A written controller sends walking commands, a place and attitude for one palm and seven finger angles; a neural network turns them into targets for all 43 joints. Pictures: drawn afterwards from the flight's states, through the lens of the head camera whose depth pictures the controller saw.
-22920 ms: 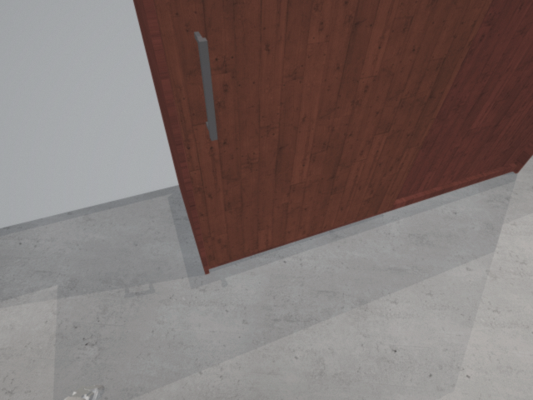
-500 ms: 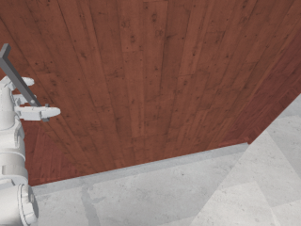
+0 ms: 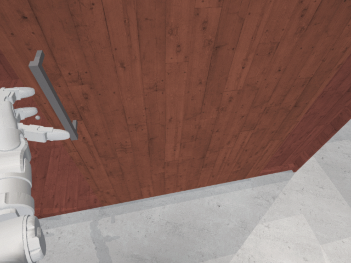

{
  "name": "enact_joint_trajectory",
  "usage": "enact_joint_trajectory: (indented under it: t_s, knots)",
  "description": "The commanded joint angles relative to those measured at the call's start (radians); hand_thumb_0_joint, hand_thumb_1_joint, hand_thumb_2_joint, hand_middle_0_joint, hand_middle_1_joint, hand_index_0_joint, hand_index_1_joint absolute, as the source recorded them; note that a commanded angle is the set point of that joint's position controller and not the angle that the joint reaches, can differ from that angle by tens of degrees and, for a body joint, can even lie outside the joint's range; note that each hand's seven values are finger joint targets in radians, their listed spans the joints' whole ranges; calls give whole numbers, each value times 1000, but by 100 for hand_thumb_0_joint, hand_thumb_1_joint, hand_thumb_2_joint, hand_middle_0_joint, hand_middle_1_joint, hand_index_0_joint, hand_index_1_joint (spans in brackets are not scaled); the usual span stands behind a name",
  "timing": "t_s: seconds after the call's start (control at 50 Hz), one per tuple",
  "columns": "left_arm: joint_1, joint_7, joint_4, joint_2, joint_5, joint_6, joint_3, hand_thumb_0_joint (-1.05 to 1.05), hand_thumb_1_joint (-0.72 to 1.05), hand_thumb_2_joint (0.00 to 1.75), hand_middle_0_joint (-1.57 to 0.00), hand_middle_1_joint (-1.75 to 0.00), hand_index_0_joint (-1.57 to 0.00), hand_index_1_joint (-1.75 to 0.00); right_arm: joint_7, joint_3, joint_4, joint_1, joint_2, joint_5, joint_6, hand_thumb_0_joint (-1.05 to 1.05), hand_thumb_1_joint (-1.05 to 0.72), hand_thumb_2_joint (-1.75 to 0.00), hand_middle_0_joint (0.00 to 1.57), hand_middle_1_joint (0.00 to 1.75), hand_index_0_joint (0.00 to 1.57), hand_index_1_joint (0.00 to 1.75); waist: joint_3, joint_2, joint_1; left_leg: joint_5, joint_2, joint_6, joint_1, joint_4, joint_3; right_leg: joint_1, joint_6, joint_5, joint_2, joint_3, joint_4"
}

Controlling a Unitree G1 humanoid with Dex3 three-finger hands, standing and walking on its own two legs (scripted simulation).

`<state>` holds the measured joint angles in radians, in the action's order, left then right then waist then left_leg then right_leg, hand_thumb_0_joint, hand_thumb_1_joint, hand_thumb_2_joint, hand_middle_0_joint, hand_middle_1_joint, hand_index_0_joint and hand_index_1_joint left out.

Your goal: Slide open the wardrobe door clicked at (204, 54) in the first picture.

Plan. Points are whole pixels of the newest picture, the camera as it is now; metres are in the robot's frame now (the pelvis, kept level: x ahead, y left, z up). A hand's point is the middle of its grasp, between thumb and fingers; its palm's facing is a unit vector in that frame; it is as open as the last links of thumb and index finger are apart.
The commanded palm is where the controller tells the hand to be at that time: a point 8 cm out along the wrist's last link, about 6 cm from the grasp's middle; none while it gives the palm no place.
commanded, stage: slip the hand off the handle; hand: left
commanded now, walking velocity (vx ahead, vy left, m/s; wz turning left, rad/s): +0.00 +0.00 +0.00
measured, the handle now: (59, 101) +0.47 +0.30 +0.10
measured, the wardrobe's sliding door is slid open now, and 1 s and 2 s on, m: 0.62 0.62 0.62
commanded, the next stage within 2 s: draw the hand back to the body in 1.20 s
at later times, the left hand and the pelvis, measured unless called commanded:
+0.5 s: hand (20, 123) +0.39 +0.35 +0.10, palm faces +0.45 -0.84 -0.30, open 14.6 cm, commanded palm +0.33 +0.38 +0.11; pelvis +0.00 -0.01 +0.00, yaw +1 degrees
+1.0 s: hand (0, 171) +0.27 +0.34 +0.10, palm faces +0.50 -0.82 -0.27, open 14.6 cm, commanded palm +0.23 +0.37 +0.11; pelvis +0.00 -0.03 +0.00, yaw +2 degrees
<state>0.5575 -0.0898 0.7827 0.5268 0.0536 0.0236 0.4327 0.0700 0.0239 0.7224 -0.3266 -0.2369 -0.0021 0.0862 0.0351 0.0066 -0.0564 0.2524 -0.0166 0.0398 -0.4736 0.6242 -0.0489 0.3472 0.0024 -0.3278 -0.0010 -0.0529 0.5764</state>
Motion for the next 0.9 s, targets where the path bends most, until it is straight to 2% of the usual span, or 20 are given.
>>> enact_joint_trajectory:
  t_s: [0.0, 0.04, 0.1, 0.14, 0.16, 0.18, 0.24, 0.32, 0.36, 0.4, 0.44, 0.46, 0.54, 0.58, 0.64, 0.68, 0.7, 0.76, 0.8, 0.88]
  knots:
    - [423, 22, -240, 302, -4, -86, 11, 0, -55, 20, -25, -115, -25, -115, 20, -75, -85, -38, -200, 7, 38, 0, -90, -90, 20, 30, 20, 30, 273, 128, -3, -167, -17, -10, 338, -101, 135, 87, -23, 128, -53, 1, -72]
    - [429, 36, -229, 284, -9, -95, -7, 0, -55, 20, -25, -115, -25, -115, 22, -75, -79, -42, -202, 8, 45, 0, -90, -90, 20, 30, 20, 30, 262, 134, -8, -137, -18, -14, 345, -105, 147, 109, -23, 110, -54, -2, -71]
    - [465, 50, -178, 342, -12, -111, 24, 0, -55, 20, -25, -115, -25, -115, 29, -73, -61, -52, -212, 9, 45, 0, -90, -90, 20, 30, 20, 30, 243, 122, -18, -98, -12, -9, 318, -104, 149, 115, -23, 98, -51, 2, -77]
    - [464, 63, -163, 330, -17, -121, 11, 0, -55, 20, -25, -115, -25, -115, 29, -72, -60, -53, -211, 9, 48, 0, -90, -90, 20, 30, 20, 30, 255, 126, -13, -87, -7, -9, 322, -104, 148, 112, -24, 95, -49, 1, -78]
    - [452, 68, -155, 362, -17, -125, 34, 0, -55, 20, -25, -115, -25, -115, 31, -72, -61, -58, -215, 8, 48, 0, -90, -90, 20, 30, 20, 30, 263, 124, -7, -105, -6, -6, 314, -97, 144, 100, -26, 105, -49, 2, -78]
    - [472, 72, -167, 404, -14, -135, 58, 0, -55, 20, -25, -115, -25, -115, 31, -73, -59, -63, -219, 7, 47, 0, -90, -90, 20, 30, 20, 30, 299, 151, -1, -138, -4, -9, 324, -91, 140, 88, -27, 122, -47, 5, -74]
    - [441, 85, -169, 389, -11, -152, 44, 0, -55, 20, -25, -115, -25, -115, 25, -74, -62, -64, -215, 8, 46, 0, -90, -90, 20, 30, 20, 30, 311, 191, 2, -172, -6, -14, 359, -83, 145, 107, -28, 123, -52, 1, -70]
    - [435, 112, -60, 475, -22, -148, 104, 0, -55, 20, -25, -115, -25, -115, 31, -68, -63, -71, -227, 13, 36, 0, -90, -90, 20, 30, 20, 30, 243, 94, -4, -130, 5, 5, 238, -73, 119, 70, -21, 131, -46, 10, -78]
    - [367, 132, -85, 456, -34, -147, 101, 0, -55, 20, -25, -115, -25, -115, 28, -73, -83, -69, -223, 15, 35, 0, -90, -90, 20, 30, 20, 30, 285, 100, 18, -164, 10, 9, 250, -63, 101, 35, -20, 165, -47, 14, -74]
    - [303, 147, -136, 428, -40, -146, 84, 0, -55, 20, -25, -115, -25, -115, 22, -77, -97, -65, -219, 18, 36, 0, -90, -90, 20, 30, 20, 30, 331, 141, 33, -235, 12, 6, 288, -50, 92, 19, -21, 218, -48, 16, -62]
    - [236, 159, -174, 406, -50, -137, 80, 0, -55, 20, -25, -115, -25, -115, 18, -78, -110, -55, -217, 24, 31, 0, -90, -90, 20, 30, 20, 30, 311, 143, 34, -260, 9, 8, 284, -42, 88, 26, -19, 232, -52, 15, -57]
    - [219, 162, -185, 401, -59, -136, 86, 0, -55, 20, -25, -115, -25, -115, 19, -80, -111, -58, -215, 25, 30, 0, -90, -90, 20, 30, 20, 30, 300, 118, 32, -273, 7, 12, 279, -37, 88, 18, -19, 245, -54, 13, -57]
    - [95, 164, -285, 428, -108, -123, 171, 0, -55, 20, -25, -115, -25, -115, 17, -85, -131, -27, -211, 33, 33, 0, -90, -90, 20, 30, 20, 30, 294, 77, 58, -278, 15, 16, 245, -32, 71, -26, -10, 300, -51, 22, -45]
    - [54, 155, -356, 458, -110, -119, 207, 0, -55, 20, -25, -115, -25, -115, 17, -84, -142, -12, -207, 32, 37, 0, -90, -90, 20, 30, 20, 30, 303, 101, 71, -289, 19, 18, 238, -27, 64, -42, -8, 322, -48, 30, -36]
    - [-32, 145, -462, 409, -109, -109, 189, 0, -55, 20, -25, -115, -25, -115, 18, -81, -158, 20, -192, 31, 45, 0, -90, -90, 20, 30, 20, 30, 294, 127, 74, -310, 18, 18, 264, -26, 59, -34, -7, 326, -51, 25, -32]
    - [-77, 145, -525, 414, -119, -100, 204, 0, -55, 20, -25, -115, -25, -115, 23, -79, -161, 34, -188, 32, 51, 0, -90, -90, 20, 30, 20, 30, 299, 146, 78, -323, 18, 18, 270, -24, 58, -46, -6, 341, -50, 28, -30]
    - [-84, 149, -558, 374, -129, -94, 172, 0, -55, 20, -25, -115, -25, -115, 26, -74, -164, 50, -181, 35, 54, 0, -90, -90, 20, 30, 20, 30, 277, 157, 69, -307, 16, 17, 277, -28, 58, -32, -5, 326, -51, 26, -38]
    - [-92, 158, -583, 329, -154, -73, 147, 0, -55, 20, -25, -115, -25, -115, 44, -70, -159, 72, -178, 41, 67, 0, -90, -90, 20, 30, 20, 30, 228, 112, 54, -232, 19, 19, 265, -37, 56, -10, -2, 272, -51, 26, -58]
    - [-138, 164, -548, 338, -167, -51, 172, 0, -55, 20, -25, -115, -25, -115, 54, -68, -150, 84, -178, 43, 76, 0, -90, -90, 20, 30, 20, 30, 193, 76, 63, -191, 21, 15, 242, -51, 60, -7, 1, 249, -45, 28, -70]
    - [-130, 182, -567, 315, -168, -20, 136, 0, -55, 20, -25, -115, -25, -115, 67, -57, -153, 117, -172, 50, 92, 0, -90, -90, 20, 30, 20, 30, 176, 80, 60, -151, 24, 13, 243, -59, 57, 3, 4, 213, -33, 34, -85]
